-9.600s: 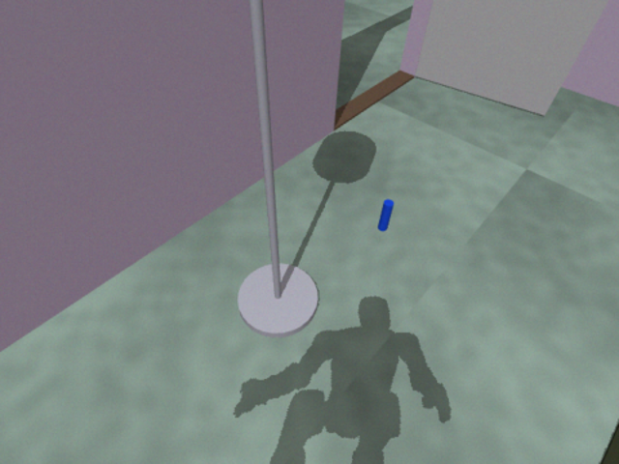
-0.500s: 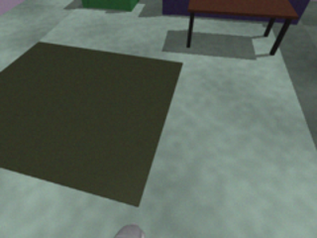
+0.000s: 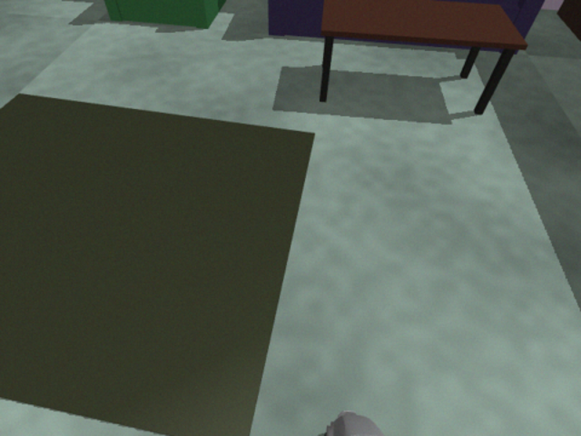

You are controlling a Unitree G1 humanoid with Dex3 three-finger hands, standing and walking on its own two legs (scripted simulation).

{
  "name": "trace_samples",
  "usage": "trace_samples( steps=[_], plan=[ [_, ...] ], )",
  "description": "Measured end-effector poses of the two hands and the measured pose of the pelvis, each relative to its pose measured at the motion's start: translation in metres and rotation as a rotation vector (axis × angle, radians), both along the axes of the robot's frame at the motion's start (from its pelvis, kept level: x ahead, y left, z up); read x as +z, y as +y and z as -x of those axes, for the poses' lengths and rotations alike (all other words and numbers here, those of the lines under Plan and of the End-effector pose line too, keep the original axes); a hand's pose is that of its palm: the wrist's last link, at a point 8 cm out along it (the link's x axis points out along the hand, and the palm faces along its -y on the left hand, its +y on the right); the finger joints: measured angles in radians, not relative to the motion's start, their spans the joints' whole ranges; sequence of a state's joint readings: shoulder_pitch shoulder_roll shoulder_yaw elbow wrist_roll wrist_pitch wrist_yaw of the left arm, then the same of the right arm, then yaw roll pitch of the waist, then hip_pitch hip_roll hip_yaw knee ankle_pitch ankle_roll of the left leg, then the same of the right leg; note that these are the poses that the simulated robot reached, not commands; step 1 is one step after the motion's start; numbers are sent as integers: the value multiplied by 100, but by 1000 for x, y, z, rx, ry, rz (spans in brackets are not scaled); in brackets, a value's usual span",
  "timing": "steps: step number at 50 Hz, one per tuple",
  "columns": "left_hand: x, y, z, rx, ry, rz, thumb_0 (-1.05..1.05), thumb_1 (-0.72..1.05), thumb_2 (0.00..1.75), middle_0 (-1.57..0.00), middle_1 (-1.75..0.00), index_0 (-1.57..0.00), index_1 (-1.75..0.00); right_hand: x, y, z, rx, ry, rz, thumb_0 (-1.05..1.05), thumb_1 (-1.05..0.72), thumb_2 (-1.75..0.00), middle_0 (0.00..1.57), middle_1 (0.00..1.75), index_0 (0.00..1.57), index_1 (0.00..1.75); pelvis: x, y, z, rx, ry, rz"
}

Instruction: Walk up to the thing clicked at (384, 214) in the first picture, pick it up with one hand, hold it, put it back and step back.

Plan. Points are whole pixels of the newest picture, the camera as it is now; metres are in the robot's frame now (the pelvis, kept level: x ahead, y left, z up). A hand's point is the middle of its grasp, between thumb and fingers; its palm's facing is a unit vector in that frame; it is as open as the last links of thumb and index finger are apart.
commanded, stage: walk up
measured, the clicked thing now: out of the picture -0.63 +1.10 -0.69
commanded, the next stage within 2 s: none
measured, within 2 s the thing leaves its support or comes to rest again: neither
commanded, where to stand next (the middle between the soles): +0.18 +0.01 m, yaw +2 degrees
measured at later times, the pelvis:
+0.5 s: pelvis +0.13 +0.02 -0.01, yaw +0 degrees
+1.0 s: pelvis +0.11 +0.00 +0.00, yaw +0 degrees
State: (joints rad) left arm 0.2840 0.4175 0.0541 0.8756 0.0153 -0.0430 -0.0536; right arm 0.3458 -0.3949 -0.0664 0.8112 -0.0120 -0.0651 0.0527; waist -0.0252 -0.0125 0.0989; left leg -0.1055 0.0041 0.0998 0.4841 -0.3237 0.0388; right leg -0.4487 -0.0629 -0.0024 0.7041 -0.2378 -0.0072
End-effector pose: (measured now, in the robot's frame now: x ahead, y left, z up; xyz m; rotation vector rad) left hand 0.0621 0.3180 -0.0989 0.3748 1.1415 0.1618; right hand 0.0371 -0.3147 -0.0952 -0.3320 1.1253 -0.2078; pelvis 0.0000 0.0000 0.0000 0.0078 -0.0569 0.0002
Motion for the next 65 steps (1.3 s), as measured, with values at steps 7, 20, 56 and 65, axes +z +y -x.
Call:
trace_samples(
  steps=[7,20,56,65],
  plan=[
    [6,-13,-54,19,-60,-62,1,91,90,-21,-30,-20,-30,-36,-12,-50,-2,61,-42,1,-90,-90,20,30,21,30,-16,-16,-55,10,0,22],
    [-2,-4,-96,54,-1,-27,1,90,90,-21,-30,-20,-30,-20,10,-157,52,8,-9,1,-91,-90,20,30,21,30,-7,4,-118,6,9,22],
    [-6,-25,-122,68,44,26,1,90,90,-21,-30,-20,-30,-24,21,-139,-14,86,-67,1,-90,-90,20,30,21,30,7,-3,-106,-4,-12,-8],
    [-9,-30,-134,66,31,58,1,90,90,-21,-30,-20,-30,-15,13,-118,-52,130,-28,1,-91,-90,20,30,21,30,10,-2,-104,-1,-7,-2]
  ],
)
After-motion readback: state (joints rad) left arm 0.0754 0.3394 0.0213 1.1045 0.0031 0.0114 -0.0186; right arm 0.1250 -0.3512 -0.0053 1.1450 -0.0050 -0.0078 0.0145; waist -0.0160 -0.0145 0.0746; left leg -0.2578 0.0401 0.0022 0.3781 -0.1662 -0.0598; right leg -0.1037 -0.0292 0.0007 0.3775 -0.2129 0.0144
